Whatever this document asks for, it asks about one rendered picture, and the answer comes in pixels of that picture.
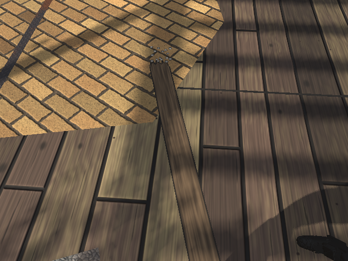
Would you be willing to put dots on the right robot hand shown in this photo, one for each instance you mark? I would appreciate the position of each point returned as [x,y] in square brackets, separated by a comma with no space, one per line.
[330,246]

